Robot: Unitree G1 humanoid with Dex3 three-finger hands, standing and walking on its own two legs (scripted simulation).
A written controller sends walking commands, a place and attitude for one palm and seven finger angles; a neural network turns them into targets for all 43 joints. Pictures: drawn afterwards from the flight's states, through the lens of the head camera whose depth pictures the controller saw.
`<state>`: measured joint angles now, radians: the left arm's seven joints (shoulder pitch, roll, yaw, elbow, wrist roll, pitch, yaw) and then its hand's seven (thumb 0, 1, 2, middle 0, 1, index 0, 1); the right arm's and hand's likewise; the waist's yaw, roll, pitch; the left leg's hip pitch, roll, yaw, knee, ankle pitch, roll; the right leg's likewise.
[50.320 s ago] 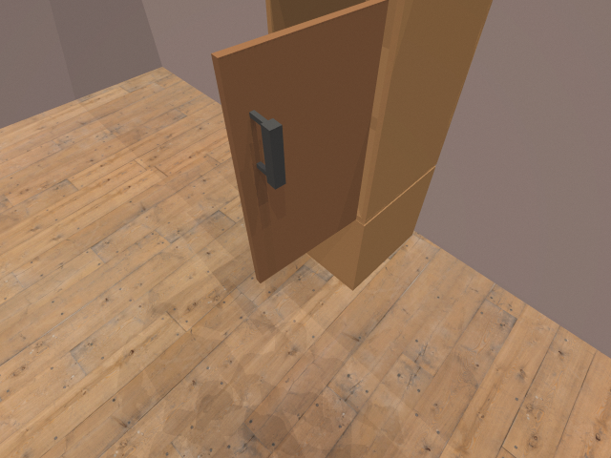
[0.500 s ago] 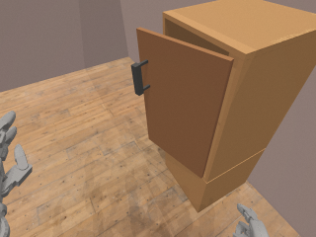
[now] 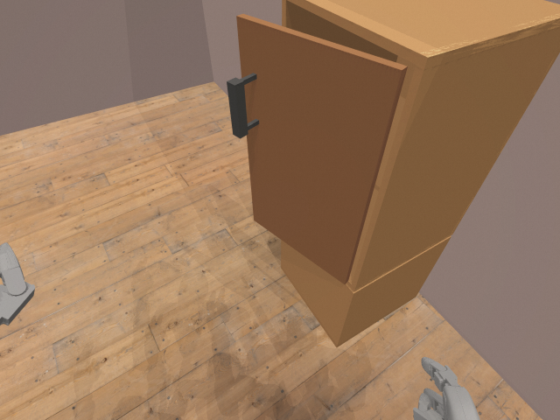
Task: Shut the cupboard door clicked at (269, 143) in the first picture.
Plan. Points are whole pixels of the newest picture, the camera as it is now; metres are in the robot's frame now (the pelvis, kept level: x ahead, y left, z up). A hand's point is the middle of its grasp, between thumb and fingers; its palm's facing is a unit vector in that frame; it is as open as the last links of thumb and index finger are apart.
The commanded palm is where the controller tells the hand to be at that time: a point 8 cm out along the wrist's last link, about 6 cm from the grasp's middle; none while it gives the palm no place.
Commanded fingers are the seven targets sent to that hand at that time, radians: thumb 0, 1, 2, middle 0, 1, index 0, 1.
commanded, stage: step back with the hand held close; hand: left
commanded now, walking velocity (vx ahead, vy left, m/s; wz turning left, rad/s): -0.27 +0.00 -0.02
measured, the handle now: (245, 105) +0.70 +0.12 +0.10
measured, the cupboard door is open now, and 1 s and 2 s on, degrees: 17 17 17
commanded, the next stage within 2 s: stop stepping back and stand still in 0.68 s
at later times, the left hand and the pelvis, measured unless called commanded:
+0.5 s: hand out of the picture +0.11 +0.25 +0.17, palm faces +0.42 -0.79 -0.44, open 7.4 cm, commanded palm +0.04 +0.30 +0.19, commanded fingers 0.00 0.90 0.90 -0.20 -0.30 -0.20 -0.30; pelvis -0.09 +0.00 +0.00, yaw +2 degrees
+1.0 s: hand out of the picture +0.01 +0.24 +0.18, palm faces +0.37 -0.83 -0.43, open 7.4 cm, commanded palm -0.04 +0.29 +0.19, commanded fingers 0.00 0.90 0.90 -0.20 -0.30 -0.20 -0.30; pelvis -0.20 +0.00 +0.00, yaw -4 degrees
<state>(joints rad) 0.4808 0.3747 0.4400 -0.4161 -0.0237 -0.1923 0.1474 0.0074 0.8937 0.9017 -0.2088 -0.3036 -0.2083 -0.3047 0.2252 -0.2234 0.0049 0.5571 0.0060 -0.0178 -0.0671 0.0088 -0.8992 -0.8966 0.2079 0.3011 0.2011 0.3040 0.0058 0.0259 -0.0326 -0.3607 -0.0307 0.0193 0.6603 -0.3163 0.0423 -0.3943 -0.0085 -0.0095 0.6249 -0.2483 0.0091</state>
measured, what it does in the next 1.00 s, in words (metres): walks backwards: right foot, then right foot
